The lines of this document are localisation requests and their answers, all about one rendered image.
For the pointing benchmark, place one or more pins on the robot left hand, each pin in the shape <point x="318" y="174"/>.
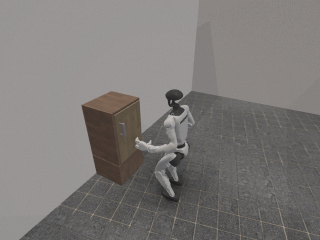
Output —
<point x="141" y="145"/>

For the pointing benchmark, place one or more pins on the handle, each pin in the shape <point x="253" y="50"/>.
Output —
<point x="123" y="129"/>

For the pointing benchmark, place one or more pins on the left robot shin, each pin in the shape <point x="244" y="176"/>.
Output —
<point x="164" y="181"/>

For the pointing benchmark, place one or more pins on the left robot upper arm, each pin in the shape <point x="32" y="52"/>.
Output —
<point x="169" y="125"/>

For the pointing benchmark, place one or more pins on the left robot forearm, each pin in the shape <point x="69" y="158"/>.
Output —
<point x="160" y="149"/>

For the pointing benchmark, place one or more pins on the cupboard door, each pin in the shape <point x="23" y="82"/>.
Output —
<point x="131" y="117"/>

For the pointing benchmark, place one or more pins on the robot left thigh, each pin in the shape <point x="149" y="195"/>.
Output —
<point x="166" y="161"/>

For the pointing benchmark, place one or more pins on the right robot upper arm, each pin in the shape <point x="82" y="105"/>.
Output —
<point x="190" y="119"/>

